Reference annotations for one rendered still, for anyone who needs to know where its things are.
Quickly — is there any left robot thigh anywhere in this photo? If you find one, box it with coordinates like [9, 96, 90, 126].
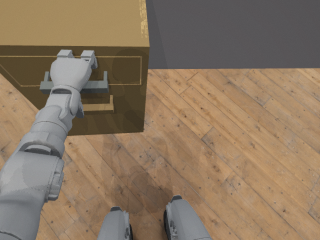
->
[97, 210, 130, 240]

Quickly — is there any robot left hand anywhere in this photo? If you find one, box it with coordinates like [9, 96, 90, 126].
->
[50, 49, 98, 119]

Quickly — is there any cabinet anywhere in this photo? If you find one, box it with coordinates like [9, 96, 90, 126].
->
[0, 0, 150, 136]

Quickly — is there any robot thigh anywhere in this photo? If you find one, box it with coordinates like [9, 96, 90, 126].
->
[97, 210, 130, 240]
[166, 199, 213, 240]

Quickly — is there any drawer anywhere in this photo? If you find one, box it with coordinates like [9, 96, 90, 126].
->
[0, 55, 141, 86]

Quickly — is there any robot left forearm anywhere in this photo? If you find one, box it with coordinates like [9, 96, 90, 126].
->
[0, 85, 81, 192]

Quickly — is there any right robot thigh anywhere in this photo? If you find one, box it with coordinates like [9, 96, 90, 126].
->
[166, 199, 213, 240]

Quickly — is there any left robot upper arm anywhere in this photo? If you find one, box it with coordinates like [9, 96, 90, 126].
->
[0, 151, 65, 240]

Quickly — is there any handle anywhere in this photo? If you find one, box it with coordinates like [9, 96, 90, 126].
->
[39, 71, 109, 95]
[83, 103, 114, 114]

